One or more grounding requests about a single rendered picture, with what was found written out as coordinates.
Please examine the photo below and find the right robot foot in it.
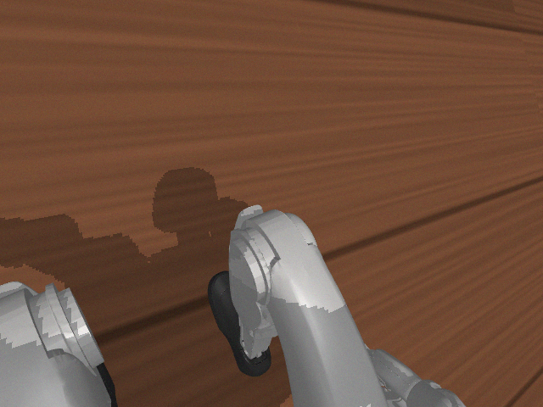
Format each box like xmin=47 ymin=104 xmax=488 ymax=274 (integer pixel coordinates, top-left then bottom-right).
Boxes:
xmin=208 ymin=271 xmax=272 ymax=376

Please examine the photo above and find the right robot hand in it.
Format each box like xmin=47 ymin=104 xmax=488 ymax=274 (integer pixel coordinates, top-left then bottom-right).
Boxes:
xmin=365 ymin=344 xmax=422 ymax=407

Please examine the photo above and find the right robot arm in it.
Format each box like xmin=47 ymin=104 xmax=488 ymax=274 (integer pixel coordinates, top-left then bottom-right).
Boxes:
xmin=406 ymin=380 xmax=466 ymax=407

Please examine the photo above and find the left robot foot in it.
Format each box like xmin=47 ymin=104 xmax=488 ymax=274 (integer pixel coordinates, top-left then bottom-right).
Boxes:
xmin=97 ymin=362 xmax=118 ymax=407

